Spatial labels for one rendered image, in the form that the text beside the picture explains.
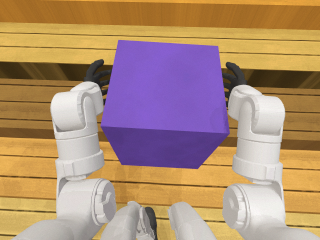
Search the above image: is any left robot hand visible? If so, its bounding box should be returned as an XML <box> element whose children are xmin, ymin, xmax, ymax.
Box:
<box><xmin>83</xmin><ymin>59</ymin><xmax>112</xmax><ymax>105</ymax></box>

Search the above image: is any carton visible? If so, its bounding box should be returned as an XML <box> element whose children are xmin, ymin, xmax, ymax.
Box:
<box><xmin>100</xmin><ymin>40</ymin><xmax>230</xmax><ymax>169</ymax></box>

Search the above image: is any robot left upper arm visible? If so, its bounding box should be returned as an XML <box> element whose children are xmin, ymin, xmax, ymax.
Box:
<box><xmin>11</xmin><ymin>178</ymin><xmax>117</xmax><ymax>240</ymax></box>

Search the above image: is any right robot hand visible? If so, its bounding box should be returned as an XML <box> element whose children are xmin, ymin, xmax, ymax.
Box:
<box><xmin>222</xmin><ymin>62</ymin><xmax>248</xmax><ymax>108</ymax></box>

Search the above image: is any robot right forearm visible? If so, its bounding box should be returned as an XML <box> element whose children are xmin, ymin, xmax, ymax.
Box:
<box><xmin>228</xmin><ymin>85</ymin><xmax>286</xmax><ymax>219</ymax></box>

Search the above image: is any robot right upper arm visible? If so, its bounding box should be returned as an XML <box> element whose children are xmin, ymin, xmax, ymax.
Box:
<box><xmin>222</xmin><ymin>183</ymin><xmax>320</xmax><ymax>240</ymax></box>

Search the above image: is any left robot foot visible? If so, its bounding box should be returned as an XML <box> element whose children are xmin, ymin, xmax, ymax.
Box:
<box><xmin>145</xmin><ymin>206</ymin><xmax>158</xmax><ymax>240</ymax></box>

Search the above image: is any robot left forearm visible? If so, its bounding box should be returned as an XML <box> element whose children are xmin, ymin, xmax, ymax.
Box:
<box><xmin>50</xmin><ymin>81</ymin><xmax>105</xmax><ymax>215</ymax></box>

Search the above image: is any robot right thigh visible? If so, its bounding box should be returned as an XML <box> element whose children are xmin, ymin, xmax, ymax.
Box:
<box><xmin>167</xmin><ymin>201</ymin><xmax>217</xmax><ymax>240</ymax></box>

